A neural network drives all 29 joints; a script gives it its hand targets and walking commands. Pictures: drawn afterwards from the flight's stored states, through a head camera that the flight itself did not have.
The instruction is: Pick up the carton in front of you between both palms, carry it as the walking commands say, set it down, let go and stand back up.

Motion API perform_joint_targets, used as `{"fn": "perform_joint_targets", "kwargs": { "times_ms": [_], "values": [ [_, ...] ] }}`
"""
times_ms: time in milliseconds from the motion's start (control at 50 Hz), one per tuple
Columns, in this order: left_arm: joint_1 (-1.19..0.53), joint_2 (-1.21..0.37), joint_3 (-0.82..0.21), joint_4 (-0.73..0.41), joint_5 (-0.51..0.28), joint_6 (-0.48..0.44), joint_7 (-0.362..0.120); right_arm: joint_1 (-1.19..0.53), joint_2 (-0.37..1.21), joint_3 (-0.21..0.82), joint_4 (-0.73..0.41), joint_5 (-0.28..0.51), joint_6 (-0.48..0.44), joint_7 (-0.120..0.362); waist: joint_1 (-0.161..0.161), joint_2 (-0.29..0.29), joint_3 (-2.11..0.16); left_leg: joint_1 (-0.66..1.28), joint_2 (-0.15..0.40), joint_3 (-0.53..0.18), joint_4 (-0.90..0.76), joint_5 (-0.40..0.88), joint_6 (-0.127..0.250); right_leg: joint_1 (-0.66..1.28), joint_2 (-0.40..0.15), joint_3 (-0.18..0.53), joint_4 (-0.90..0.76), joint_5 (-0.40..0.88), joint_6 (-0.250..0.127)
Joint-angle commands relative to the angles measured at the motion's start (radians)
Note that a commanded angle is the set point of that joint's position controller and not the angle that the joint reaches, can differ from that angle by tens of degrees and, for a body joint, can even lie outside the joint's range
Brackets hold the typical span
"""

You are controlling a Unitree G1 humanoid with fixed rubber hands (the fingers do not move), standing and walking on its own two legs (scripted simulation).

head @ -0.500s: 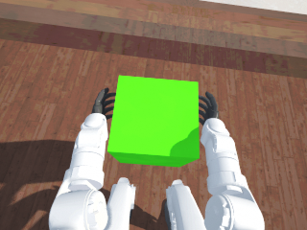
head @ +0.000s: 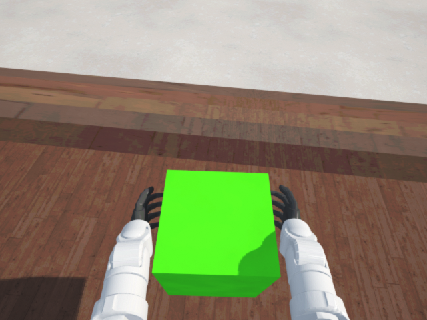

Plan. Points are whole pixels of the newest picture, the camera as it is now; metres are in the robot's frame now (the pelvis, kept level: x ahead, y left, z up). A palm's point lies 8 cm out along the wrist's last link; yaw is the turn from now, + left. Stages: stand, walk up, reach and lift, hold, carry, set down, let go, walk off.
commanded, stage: reach and lift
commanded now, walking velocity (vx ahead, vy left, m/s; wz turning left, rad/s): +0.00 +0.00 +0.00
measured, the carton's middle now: (214, 238) +0.32 +0.00 -0.09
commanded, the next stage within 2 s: hold in 1.24 s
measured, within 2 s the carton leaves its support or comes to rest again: neither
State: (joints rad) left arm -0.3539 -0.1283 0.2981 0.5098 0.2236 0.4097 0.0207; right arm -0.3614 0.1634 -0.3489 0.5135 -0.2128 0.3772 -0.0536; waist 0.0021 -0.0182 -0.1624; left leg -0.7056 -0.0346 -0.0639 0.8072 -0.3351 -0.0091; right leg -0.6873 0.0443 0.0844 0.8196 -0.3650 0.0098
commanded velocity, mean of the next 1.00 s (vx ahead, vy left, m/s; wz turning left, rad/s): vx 0.00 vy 0.00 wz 0.00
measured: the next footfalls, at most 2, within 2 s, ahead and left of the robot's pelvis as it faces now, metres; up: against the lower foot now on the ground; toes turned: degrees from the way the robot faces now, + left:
none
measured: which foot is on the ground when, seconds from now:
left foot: down 0.00-1.00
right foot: down 0.00-1.00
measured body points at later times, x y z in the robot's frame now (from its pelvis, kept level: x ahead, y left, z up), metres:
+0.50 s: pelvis +0.00 +0.00 +0.04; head -0.03 +0.00 +0.49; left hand +0.30 +0.15 +0.05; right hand +0.31 -0.15 +0.06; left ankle +0.03 +0.12 -0.70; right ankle +0.02 -0.12 -0.70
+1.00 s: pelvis +0.01 +0.00 +0.04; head -0.02 +0.00 +0.49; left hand +0.32 +0.15 +0.07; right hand +0.32 -0.15 +0.07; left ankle +0.03 +0.12 -0.70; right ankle +0.02 -0.12 -0.70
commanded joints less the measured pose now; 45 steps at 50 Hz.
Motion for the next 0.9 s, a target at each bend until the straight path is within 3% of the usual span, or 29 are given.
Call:
{"fn": "perform_joint_targets", "kwargs": {
  "times_ms": [0, 160, 360, 560, 880],
  "values": [
    [-0.492, -1.001, -0.589, -0.031, -0.163, 0.003, -0.238, -0.439, 1.025, 0.621, 0.049, 0.146, 0.041, 0.264, 0.008, 0.013, -0.377, 0.399, -0.072, -0.022, -0.156, 0.331, 0.016, 0.268, 0.066, 0.016, -0.186, 0.319, -0.008],
    [-0.422, -0.983, -0.630, -0.146, -0.186, 0.109, -0.247, -0.349, 1.014, 0.644, -0.047, 0.164, 0.147, 0.282, 0.001, 0.005, -0.208, 0.574, -0.058, -0.018, -0.324, 0.346, 0.011, 0.458, 0.043, 0.015, -0.356, 0.358, -0.005],
    [-0.498, -0.965, -0.496, -0.091, -0.124, 0.176, -0.274, -0.444, 0.979, 0.514, 0.000, 0.112, 0.209, 0.307, 0.002, 0.006, -0.001, 0.583, -0.045, -0.002, -0.403, 0.127, 0.020, 0.470, 0.028, 0.002, -0.444, 0.130, -0.018],
    [-0.565, -0.991, -0.532, -0.127, -0.136, 0.173, -0.274, -0.519, 0.984, 0.547, -0.037, 0.121, 0.205, 0.317, 0.002, 0.017, -0.087, 0.636, -0.046, 0.000, -0.405, 0.155, 0.012, 0.513, 0.032, -0.008, -0.436, 0.158, -0.017],
    [-0.433, -0.984, -0.563, -0.210, -0.164, 0.214, -0.256, -0.396, 0.940, 0.576, -0.129, 0.136, 0.240, 0.315, 0.001, 0.020, -0.096, 0.713, -0.049, -0.008, -0.445, 0.341, -0.002, 0.583, 0.046, -0.009, -0.464, 0.318, -0.011]
  ]
}}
